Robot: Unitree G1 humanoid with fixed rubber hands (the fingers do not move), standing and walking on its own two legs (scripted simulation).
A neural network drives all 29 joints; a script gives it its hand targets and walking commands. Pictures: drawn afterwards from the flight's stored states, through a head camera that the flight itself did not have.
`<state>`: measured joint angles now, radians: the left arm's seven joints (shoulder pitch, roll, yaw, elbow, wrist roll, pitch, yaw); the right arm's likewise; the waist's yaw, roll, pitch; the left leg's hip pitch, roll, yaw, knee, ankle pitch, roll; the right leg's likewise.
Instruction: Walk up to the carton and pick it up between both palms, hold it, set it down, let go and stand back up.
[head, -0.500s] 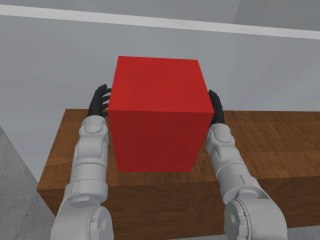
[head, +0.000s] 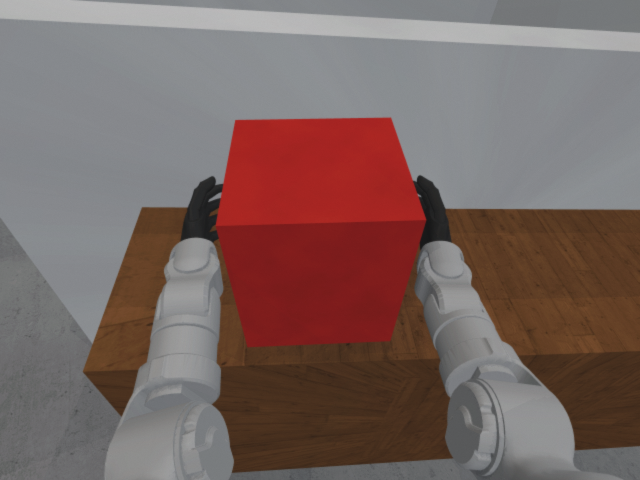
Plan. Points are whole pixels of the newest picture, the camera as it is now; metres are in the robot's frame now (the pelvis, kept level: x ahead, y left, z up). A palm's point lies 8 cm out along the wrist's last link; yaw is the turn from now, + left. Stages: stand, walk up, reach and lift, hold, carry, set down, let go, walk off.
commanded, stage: set down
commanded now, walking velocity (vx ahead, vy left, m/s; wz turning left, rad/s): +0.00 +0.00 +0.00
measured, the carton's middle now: (316, 236) +0.43 +0.05 +0.08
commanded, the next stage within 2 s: none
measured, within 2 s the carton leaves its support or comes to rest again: neither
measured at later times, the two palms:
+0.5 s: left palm (215, 247) +0.40 +0.19 +0.08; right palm (430, 244) +0.44 -0.11 +0.08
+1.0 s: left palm (216, 257) +0.40 +0.19 +0.05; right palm (420, 251) +0.46 -0.10 +0.05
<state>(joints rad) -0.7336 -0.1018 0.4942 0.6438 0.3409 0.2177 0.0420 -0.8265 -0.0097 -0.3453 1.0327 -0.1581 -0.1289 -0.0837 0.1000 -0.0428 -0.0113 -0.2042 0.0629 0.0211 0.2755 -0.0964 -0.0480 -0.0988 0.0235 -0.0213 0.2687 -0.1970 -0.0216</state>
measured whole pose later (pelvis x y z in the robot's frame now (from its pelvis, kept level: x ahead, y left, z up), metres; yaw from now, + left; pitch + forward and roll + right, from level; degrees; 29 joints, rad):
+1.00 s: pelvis +0.02 +0.00 -0.01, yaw -1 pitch +14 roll +0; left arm -0.71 -0.13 0.53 0.76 0.28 0.00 0.09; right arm -0.85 -0.05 -0.36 1.12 -0.23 -0.26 -0.05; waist 0.14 0.01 -0.09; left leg -0.45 0.08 0.07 0.31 -0.11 -0.04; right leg -0.36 0.02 -0.04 0.33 -0.21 -0.02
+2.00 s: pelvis +0.01 +0.00 -0.01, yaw -3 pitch +14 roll +0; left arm -0.74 -0.14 0.59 0.82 0.35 -0.11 0.12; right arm -0.87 -0.04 -0.45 1.12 -0.29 -0.25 0.00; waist 0.15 -0.02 -0.06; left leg -0.45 0.09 0.11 0.32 -0.10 -0.04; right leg -0.37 0.02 -0.02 0.34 -0.20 -0.02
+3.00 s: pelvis -0.03 +0.01 -0.02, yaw -1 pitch +20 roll -2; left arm -0.93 0.11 0.17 1.06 -0.08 0.05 0.22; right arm -1.07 -0.29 -0.08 1.33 0.15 -0.01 0.03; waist 0.17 -0.01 -0.23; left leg -0.73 0.10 0.04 0.50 -0.11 -0.03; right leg -0.63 0.03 -0.06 0.49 -0.21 -0.02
